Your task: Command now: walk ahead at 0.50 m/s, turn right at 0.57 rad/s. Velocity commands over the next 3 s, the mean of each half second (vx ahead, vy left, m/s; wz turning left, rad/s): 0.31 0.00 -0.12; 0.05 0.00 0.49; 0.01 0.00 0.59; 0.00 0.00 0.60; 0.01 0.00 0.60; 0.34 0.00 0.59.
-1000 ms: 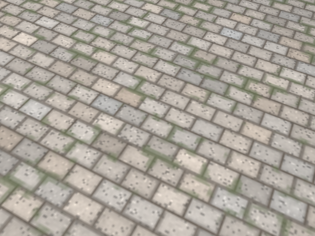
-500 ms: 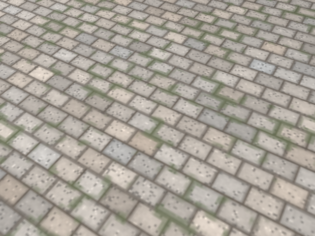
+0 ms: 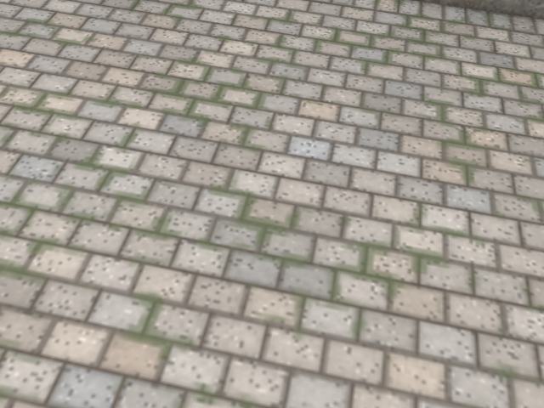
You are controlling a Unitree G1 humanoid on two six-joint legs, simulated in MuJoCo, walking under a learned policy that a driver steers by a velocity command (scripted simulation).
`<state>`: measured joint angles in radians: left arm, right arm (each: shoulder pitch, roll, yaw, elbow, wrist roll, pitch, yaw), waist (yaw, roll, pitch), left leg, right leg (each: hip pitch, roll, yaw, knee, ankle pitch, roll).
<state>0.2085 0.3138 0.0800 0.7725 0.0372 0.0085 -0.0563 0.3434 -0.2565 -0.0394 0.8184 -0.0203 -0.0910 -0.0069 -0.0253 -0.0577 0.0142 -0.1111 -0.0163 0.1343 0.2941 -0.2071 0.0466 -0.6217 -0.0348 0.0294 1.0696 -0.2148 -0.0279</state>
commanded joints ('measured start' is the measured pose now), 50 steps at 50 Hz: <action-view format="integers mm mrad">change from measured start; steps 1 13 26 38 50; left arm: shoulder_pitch -62 214 -34 86 -34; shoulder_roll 4 98 5 5 31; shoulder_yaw -10 -10 -31 -3 0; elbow -85 0 6 12 -30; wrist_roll -1 61 -16 1 -16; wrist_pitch -5 -75 -56 18 47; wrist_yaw -15 36 91 74 82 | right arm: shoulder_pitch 3 110 21 -29 -75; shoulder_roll -101 -78 -24 -191 -168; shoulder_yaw -23 2 -35 -66 -69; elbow -40 28 25 -81 -103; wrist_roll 1 36 -10 -17 13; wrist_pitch -16 15 135 98 114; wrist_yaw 1 -6 10 10 0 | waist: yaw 11 154 -20 26 7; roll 141 8 -80 356 159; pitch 28 -261 -40 -54 -61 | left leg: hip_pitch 56 -178 -325 7 37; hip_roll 262 138 74 316 191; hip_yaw -122 34 -117 -473 -457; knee -142 649 697 13 28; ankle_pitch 306 229 -67 309 335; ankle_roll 104 -1 -66 83 194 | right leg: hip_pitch -115 846 368 194 40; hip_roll -31 -209 -232 -117 20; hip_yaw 1 123 -122 -265 7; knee -73 -562 -814 -213 -85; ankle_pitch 102 769 432 -287 -170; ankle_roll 14 -164 -179 30 81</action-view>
